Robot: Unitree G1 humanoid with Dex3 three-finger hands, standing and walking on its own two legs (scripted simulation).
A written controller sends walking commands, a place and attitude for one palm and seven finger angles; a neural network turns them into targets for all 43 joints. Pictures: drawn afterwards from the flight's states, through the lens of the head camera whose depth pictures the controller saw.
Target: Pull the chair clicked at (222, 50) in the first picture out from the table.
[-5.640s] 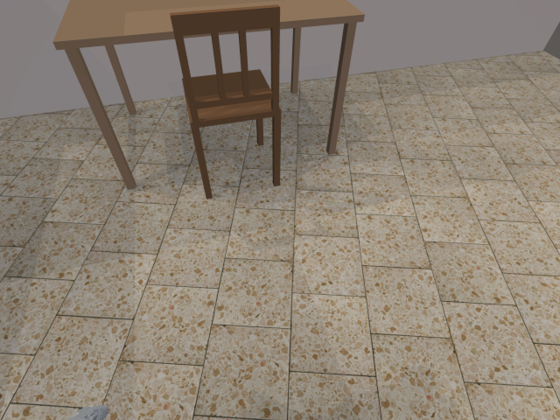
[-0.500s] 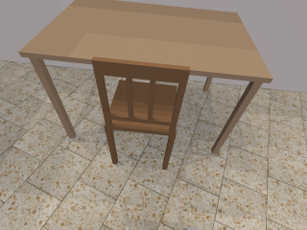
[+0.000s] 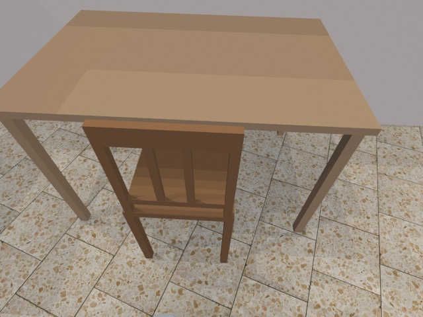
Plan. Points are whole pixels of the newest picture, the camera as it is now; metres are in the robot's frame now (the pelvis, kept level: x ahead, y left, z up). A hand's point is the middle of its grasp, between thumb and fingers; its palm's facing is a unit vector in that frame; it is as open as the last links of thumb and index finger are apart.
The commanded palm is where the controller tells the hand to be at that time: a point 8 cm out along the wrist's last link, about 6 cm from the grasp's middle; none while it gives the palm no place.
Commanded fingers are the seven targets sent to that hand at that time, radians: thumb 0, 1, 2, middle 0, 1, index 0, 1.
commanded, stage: come to a stop and stand still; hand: left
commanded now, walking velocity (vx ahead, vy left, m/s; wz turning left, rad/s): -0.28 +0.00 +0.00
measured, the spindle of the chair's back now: (155, 175) +0.49 +0.18 -0.11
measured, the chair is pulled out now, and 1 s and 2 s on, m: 0.00 0.00 0.00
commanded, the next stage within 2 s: look again from close up in 1.02 s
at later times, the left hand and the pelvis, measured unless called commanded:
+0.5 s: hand out of the picture +0.06 +0.20 -0.18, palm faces +0.01 -0.96 -0.29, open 7.4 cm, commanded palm none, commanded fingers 0.00 0.90 0.90 -0.20 -0.30 -0.20 -0.30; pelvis +0.03 -0.01 -0.01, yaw -3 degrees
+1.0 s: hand out of the picture +0.03 +0.12 -0.17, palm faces +0.01 -0.98 -0.21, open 7.3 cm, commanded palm none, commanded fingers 0.00 0.90 0.90 -0.20 -0.30 -0.20 -0.30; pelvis +0.02 -0.06 +0.00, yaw -2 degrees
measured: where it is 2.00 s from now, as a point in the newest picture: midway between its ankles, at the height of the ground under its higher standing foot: outside the picture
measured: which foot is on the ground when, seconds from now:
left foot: up 0.00-0.08, down 0.10-0.54, up 0.56-0.72, down 0.74-1.00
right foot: down 0.00-0.16, up 0.18-0.50, down 0.52-1.00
